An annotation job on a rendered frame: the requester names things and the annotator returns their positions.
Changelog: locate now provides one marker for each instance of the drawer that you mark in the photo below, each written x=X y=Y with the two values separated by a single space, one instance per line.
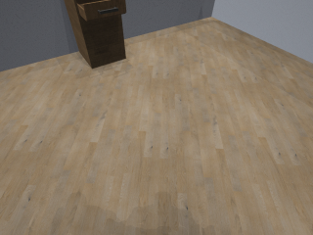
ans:
x=88 y=9

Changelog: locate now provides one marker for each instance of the cabinet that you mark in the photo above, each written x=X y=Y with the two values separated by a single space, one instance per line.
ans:
x=100 y=41

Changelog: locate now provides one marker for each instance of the handle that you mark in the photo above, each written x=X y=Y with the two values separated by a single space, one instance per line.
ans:
x=114 y=9

